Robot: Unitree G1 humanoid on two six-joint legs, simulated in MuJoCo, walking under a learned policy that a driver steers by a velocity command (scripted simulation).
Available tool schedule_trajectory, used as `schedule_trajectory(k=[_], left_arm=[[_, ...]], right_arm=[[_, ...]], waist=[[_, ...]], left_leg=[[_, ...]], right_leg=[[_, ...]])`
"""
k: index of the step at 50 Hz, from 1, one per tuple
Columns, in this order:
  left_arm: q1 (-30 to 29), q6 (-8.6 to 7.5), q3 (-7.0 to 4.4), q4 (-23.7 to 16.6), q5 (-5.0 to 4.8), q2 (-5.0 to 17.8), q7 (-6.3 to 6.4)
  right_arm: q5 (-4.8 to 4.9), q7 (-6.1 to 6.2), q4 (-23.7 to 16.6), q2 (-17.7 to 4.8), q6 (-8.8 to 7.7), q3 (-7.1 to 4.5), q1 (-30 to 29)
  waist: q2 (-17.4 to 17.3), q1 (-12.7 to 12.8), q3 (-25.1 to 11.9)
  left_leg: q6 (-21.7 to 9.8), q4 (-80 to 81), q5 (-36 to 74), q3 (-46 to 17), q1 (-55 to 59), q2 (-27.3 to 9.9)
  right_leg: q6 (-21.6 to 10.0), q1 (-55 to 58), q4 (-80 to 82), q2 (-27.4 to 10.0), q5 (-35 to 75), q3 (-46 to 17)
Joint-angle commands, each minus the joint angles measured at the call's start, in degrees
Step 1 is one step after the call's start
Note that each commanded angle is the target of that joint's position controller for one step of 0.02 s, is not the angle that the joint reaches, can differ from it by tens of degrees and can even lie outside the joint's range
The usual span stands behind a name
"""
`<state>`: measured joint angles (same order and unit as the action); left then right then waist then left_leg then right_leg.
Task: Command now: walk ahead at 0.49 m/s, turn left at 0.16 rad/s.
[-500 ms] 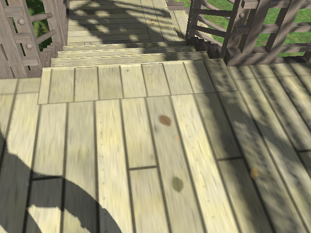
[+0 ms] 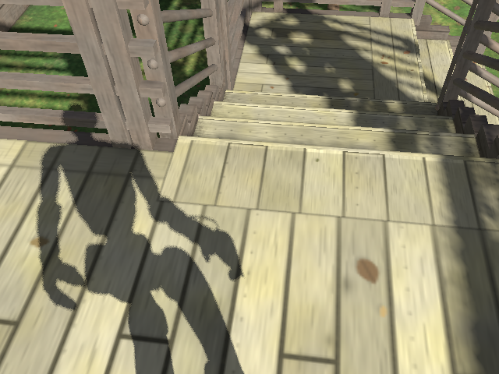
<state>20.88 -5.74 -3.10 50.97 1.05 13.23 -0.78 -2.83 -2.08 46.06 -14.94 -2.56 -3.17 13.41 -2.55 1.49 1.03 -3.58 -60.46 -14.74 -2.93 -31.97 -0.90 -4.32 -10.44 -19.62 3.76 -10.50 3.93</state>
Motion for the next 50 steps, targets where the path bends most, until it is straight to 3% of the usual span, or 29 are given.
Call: schedule_trajectory(k=[1, 5, 9, 11, 12, 13, 14, 15, 16, 17, 18, 20, 22, 25, 28, 33, 35, 37, 38, 39, 40, 41, 42, 43, 44, 45, 47, 50], left_arm=[[0.4, -1.19, -0.49, -2.0, -0.33, 4.6, -0.23], [4.4, -0.82, -0.57, -0.2, -0.63, 6.0, -0.26], [7.9, -0.14, -0.52, 1.9, -0.29, 7.2, 0.19], [8.0, 0.39, -0.57, 2.7, -0.20, 7.8, 0.57], [7.8, 0.69, -0.56, 3.1, -0.41, 8.1, 0.71], [8.0, 0.83, -0.24, 3.2, -0.55, 7.3, 0.81], [6.2, 0.69, 0.46, 0.9, -0.72, 5.5, 0.84], [11.7, 0.75, 1.45, -0.3, -2.12, 0.1, 0.71], [7.7, 1.20, -0.30, 0.5, -0.40, 6.7, 1.06], [3.3, 0.93, -0.45, -0.9, -0.35, 6.2, 0.64], [1.5, 0.82, -0.16, -1.0, -0.36, 4.9, 0.35], [2.8, 2.31, -0.04, 0.4, 0.41, 3.2, -0.28], [2.5, 3.42, -0.18, 0.5, 0.62, 2.3, -0.92], [-3.0, 4.10, -0.35, -1.0, 0.68, 2.0, -1.38], [-9.4, 4.02, -0.06, -3.2, 0.50, 1.6, -1.59], [-17.0, 3.37, 1.35, -6.0, 0.81, -0.1, -1.86], [-14.5, 3.24, 1.02, -5.8, 1.13, 1.1, -1.68], [-7.1, 2.80, 0.13, -3.9, 1.51, 3.1, -1.26], [-1.1, 2.13, -0.61, -2.0, 1.89, 4.4, -0.98], [3.9, 1.49, -1.91, -1.1, 2.25, 8.5, -0.42], [2.1, 1.81, -3.42, -2.2, 1.74, 14.6, 0.19], [5.5, 2.73, -3.93, -2.8, -1.49, 15.2, 0.21], [-0.4, 3.83, -3.68, -4.4, -1.73, 13.0, 0.80], [-5.1, 4.58, -2.68, -5.3, -1.73, 9.3, 1.12], [-6.9, 5.01, -2.08, -5.4, -1.61, 7.1, 1.32], [-7.6, 5.29, -1.80, -5.5, -1.56, 6.0, 1.52], [-7.7, 4.98, -1.90, -5.5, -0.57, 6.7, 1.23], [-7.3, 4.59, -2.18, -5.6, -0.06, 8.0, 1.01]], right_arm=[[-0.04, -0.66, -3.7, -0.4, -0.17, 0.76, -1.7], [0.89, -0.92, -5.9, 0.4, -0.51, 1.88, -10.9], [1.16, -0.32, -7.2, -0.8, -0.79, 1.73, -15.3], [0.85, 0.16, -6.5, -1.4, -1.13, 1.37, -13.2], [0.51, 0.54, -4.7, -1.9, -1.52, 0.90, -8.0], [-0.19, 1.14, -1.5, -4.0, -2.19, -0.05, 0.7], [-1.36, 1.93, 0.3, -8.5, -2.66, -1.35, 11.9], [-0.91, 2.10, 1.1, -13.2, -2.15, -2.53, 13.8], [1.44, 1.84, 1.2, -9.5, -1.49, -2.10, 11.8], [1.76, 1.56, 0.9, -6.6, -1.60, -1.22, 6.9], [1.68, 1.21, 0.9, -4.3, -2.00, -0.72, 4.0], [1.67, 1.56, 1.6, -1.6, -2.76, -0.04, 2.1], [1.78, 1.79, 3.1, -1.9, -3.78, -0.07, 4.3], [1.95, 2.00, 5.1, -2.3, -4.38, -0.17, 7.2], [1.83, 2.14, 6.2, -2.0, -4.41, 0.16, 8.8], [2.23, 3.47, 8.4, -3.2, -3.97, 0.48, 11.4], [2.11, 4.22, 9.0, -4.5, -3.37, 0.16, 11.3], [2.14, 4.90, 8.8, -5.8, -2.52, -0.44, 9.9], [2.40, 4.93, 8.4, -6.3, -2.03, -0.64, 9.2], [2.70, 4.72, 7.3, -6.4, -1.93, -0.80, 9.5], [2.87, 4.20, 5.3, 0.1, -1.74, 0.29, 16.0], [2.61, 4.00, 4.8, -2.9, -0.96, -0.22, 15.5], [2.32, 3.82, 3.9, -3.6, -0.65, -0.29, 11.3], [1.81, 3.71, 2.8, -3.7, -0.65, -0.28, 6.7], [1.06, 3.74, 2.2, -3.9, -0.21, -0.52, 4.5], [0.53, 3.76, 2.1, -3.5, 0.97, -0.54, 5.3], [0.61, 3.84, 2.5, -1.8, 2.93, -0.27, 7.2], [0.96, 3.85, 2.3, -1.5, 3.78, -0.32, 6.4]], waist=[[6.0, -1.7, 1.7], [6.5, 0.7, 2.4], [6.6, 1.8, 3.0], [7.0, 0.4, 2.2], [6.1, -2.2, -0.2], [4.4, -5.4, -5.3], [-0.9, -10.1, -12.9], [-13.3, -7.3, -17.2], [-3.9, -7.5, -12.1], [-2.2, -5.2, -5.6], [-0.5, -3.7, -2.8], [-1.3, -0.9, -0.8], [-1.2, -0.1, -0.3], [-0.8, -0.3, 2.1], [-0.5, -1.1, 3.7], [-1.2, -2.9, 4.1], [-2.7, -1.8, 2.4], [-3.3, 1.1, -1.4], [-1.9, 3.7, -4.6], [2.9, 5.9, -8.9], [14.6, 0.1, -15.6], [9.5, 3.1, -24.9], [5.8, 1.9, -18.2], [3.1, 0.8, -9.5], [1.6, -0.7, -5.1], [2.1, -2.1, -4.0], [2.7, -3.2, -5.3], [4.5, -2.9, -6.6]], left_leg=[[1.1, 7.0, 6.0, 1.7, -4.5, -3.4], [1.7, 19.9, 12.2, 5.4, -0.2, -2.5], [0.4, 25.8, 9.2, 6.6, 2.1, -1.1], [-1.2, 29.2, 5.3, 7.4, 6.9, 0.8], [-2.3, 33.0, 5.5, 8.2, 14.1, 2.6], [-4.0, 34.3, 5.8, 6.8, 26.4, 2.2], [-7.5, 35.6, -0.8, -7.5, 40.6, -11.0], [-14.5, 42.5, -3.7, -32.7, 51.3, -24.8], [-13.9, 44.1, -4.2, -32.6, 46.5, -22.2], [-12.3, 44.9, 0.3, -24.1, 40.0, -19.4], [-10.7, 46.8, 6.6, -18.3, 33.9, -16.6], [-7.5, 49.8, 11.0, -9.5, 27.1, -12.7], [-7.1, 51.4, 16.5, -5.5, 25.5, -12.2], [-6.4, 53.5, 18.8, 0.0, 25.8, -11.7], [-5.5, 53.9, 22.1, 4.8, 26.4, -10.5], [-3.3, 47.2, 43.0, 12.4, 28.7, -9.9], [-2.6, 41.1, 51.0, 13.2, 32.1, -10.8], [-2.0, 29.1, 56.8, 13.8, 33.3, -11.1], [-1.1, 18.5, 50.6, 14.2, 31.5, -10.0], [0.8, 2.5, 31.4, 15.0, 23.0, -6.7], [3.3, -18.3, -23.9, 13.5, 3.9, 2.8], [4.0, -24.9, -22.1, 2.4, -0.4, 3.8], [4.0, -24.0, -16.2, 0.9, -3.3, 0.7], [4.3, -19.2, -12.0, 1.2, -4.1, -1.1], [4.7, -14.9, -10.1, 0.9, -2.8, -2.2], [5.2, -11.4, -9.2, 0.8, 0.4, -2.7], [5.4, -7.8, -7.4, 1.7, 4.6, -1.6], [5.5, -3.3, -4.4, 1.8, 4.9, -1.5]], right_leg=[[-8.1, 0.4, 12.5, -15.0, 9.5, -12.5], [-6.5, 1.1, 11.8, -13.4, 14.5, -8.1], [-6.1, 7.3, 8.4, -16.1, 20.1, -8.7], [-5.4, 9.7, 3.4, -16.6, 28.1, -8.2], [-4.6, 9.7, -3.4, -15.4, 34.6, -6.5], [-3.3, 5.6, -13.8, -13.0, 34.2, -4.3], [-2.0, -5.2, -30.2, -10.4, 17.2, -1.7], [0.1, -24.2, -48.4, -1.1, -18.7, 1.1], [-0.6, -29.4, -52.1, -3.9, -17.3, -4.8], [-1.0, -30.1, -51.1, -6.2, -11.9, -5.7], [-0.7, -27.8, -48.3, -7.7, -8.5, -5.8], [0.4, -22.9, -44.8, -8.8, -6.6, -6.0], [1.0, -22.4, -44.5, -8.1, -4.7, -6.1], [1.5, -27.7, -42.0, -8.5, 1.6, -6.5], [1.8, -29.8, -34.7, -8.1, 8.1, -5.4], [0.6, -21.5, -18.6, -5.1, 13.0, 2.6], [-1.1, -18.2, -16.6, -3.3, 9.0, 3.6], [-3.4, -11.1, -14.3, -0.1, 4.8, 4.2], [-4.8, -4.0, -8.9, 0.9, 8.6, 3.2], [-7.5, 6.7, -7.0, -5.3, 26.4, -4.2], [-16.2, 23.7, -16.0, -23.2, 68.5, -24.3], [-22.6, 26.9, -10.2, -26.8, 65.1, -33.8], [-21.4, 19.5, -5.9, -24.6, 48.6, -30.4], [-18.5, 10.1, -1.8, -21.3, 38.2, -26.8], [-15.8, 4.1, 0.4, -18.2, 34.4, -24.2], [-14.0, -0.6, 1.7, -15.9, 32.1, -21.6], [-12.0, -4.4, 2.2, -13.5, 31.1, -18.7], [-10.2, -5.4, 3.3, -12.1, 25.2, -17.5]])
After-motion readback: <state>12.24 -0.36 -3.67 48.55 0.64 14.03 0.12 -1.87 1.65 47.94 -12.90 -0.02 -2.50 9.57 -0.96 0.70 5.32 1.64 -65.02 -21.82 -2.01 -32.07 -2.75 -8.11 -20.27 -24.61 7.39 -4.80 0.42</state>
